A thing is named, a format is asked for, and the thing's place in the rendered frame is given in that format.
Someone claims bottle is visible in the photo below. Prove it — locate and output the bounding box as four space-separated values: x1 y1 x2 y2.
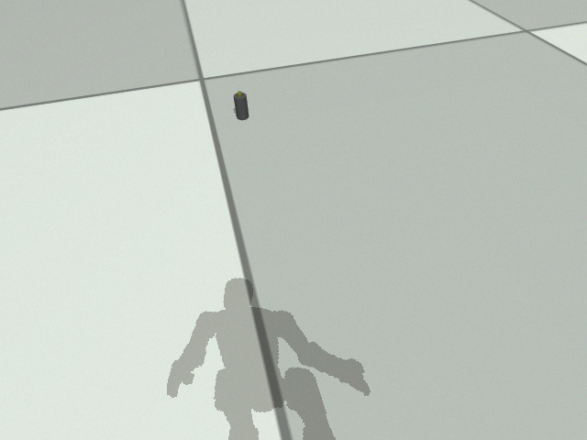
234 92 249 120

